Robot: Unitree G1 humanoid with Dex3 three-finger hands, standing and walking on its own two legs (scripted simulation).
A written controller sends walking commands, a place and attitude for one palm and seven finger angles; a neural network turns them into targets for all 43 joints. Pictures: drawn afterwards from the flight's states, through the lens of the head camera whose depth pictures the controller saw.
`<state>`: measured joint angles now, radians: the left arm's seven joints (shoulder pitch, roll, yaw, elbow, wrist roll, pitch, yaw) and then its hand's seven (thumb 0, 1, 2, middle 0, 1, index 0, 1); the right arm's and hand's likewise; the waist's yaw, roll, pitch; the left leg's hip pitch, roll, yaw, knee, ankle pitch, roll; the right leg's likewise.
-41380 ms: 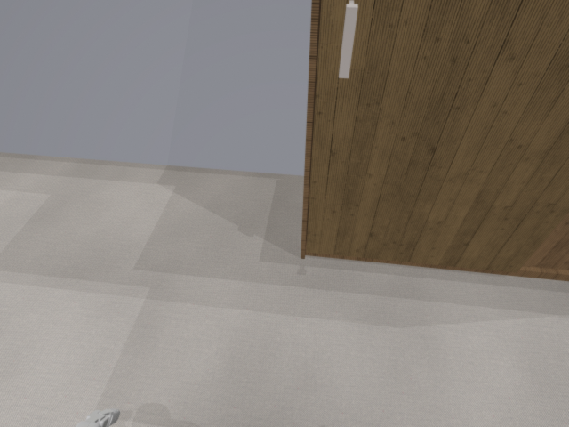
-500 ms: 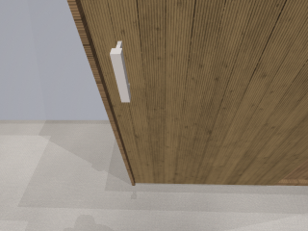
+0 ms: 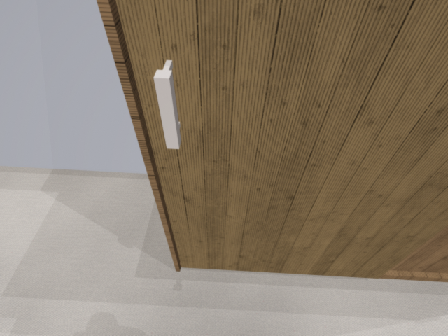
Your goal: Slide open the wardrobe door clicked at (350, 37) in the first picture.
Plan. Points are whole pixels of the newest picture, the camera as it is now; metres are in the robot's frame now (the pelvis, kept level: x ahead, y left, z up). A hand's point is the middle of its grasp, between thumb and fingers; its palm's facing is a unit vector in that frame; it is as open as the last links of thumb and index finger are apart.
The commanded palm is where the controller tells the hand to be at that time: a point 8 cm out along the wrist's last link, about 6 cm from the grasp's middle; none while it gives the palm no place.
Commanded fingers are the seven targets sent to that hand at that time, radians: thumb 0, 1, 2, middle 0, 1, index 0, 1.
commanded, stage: look again from close up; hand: left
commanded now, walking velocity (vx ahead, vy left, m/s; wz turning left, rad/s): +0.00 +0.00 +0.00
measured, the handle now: (171, 106) +0.47 +0.14 +0.17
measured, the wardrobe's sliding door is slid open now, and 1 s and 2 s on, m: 0.01 0.01 0.01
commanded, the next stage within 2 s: raise the hand with hooked fingers in 0.24 s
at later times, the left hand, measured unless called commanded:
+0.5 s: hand (115, 312) +0.17 +0.20 -0.04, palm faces +0.26 -0.95 -0.17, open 7.5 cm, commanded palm +0.11 +0.25 -0.04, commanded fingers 0.00 0.69 0.81 -0.22 -0.44 -0.22 -0.44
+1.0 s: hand (102, 289) +0.18 +0.20 +0.05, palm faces -0.01 -0.99 -0.10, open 10.0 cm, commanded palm +0.14 +0.27 +0.04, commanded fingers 0.00 0.11 0.56 -0.26 -0.81 -0.26 -0.81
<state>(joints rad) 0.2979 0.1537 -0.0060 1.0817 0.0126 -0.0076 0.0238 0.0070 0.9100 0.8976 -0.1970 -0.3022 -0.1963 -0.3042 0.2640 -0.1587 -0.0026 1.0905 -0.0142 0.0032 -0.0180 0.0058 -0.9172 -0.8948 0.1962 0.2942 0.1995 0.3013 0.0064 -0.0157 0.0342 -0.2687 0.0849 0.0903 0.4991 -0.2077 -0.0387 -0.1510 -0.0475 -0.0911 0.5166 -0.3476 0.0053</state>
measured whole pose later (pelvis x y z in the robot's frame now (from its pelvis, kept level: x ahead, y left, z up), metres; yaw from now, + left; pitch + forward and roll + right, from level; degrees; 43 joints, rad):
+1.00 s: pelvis -0.03 -0.01 -0.05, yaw +3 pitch +5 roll -2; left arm 0.30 0.26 0.20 -0.01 -0.30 -0.42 -0.37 0.01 0.33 0.65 -0.23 -0.67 -0.23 -0.67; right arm 0.18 -0.24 0.01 0.62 0.04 -0.24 -0.08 0.01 -0.91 -0.89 0.20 0.29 0.20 0.30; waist 0.03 0.05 -0.05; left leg -0.67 0.11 -0.02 0.92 -0.34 -0.04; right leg -0.49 -0.04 -0.16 0.90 -0.50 -0.01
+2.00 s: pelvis -0.02 +0.00 +0.00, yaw +3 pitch -3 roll -1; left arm -0.18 0.52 0.48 0.19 -0.36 0.15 -0.49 -0.01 -0.50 0.30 -0.30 -1.20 -0.30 -1.20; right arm 0.23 -0.27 0.09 0.62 0.09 -0.21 -0.12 0.01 -0.91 -0.89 0.20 0.30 0.20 0.30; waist 0.06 0.07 0.00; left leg -0.26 0.07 0.04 0.47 -0.16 -0.03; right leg -0.11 -0.04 -0.14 0.46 -0.30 0.01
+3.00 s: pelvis -0.01 +0.00 +0.00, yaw +1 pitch -2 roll +0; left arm -0.26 0.42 0.40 0.23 -0.31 0.16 -0.39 -0.01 -0.50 0.30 -0.30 -1.20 -0.30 -1.21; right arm 0.21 -0.27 0.07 0.62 0.09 -0.16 -0.12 0.01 -0.91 -0.89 0.20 0.29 0.20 0.30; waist 0.03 0.05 -0.01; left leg -0.25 0.08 0.06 0.45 -0.16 -0.03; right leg -0.12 -0.04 -0.11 0.46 -0.31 0.00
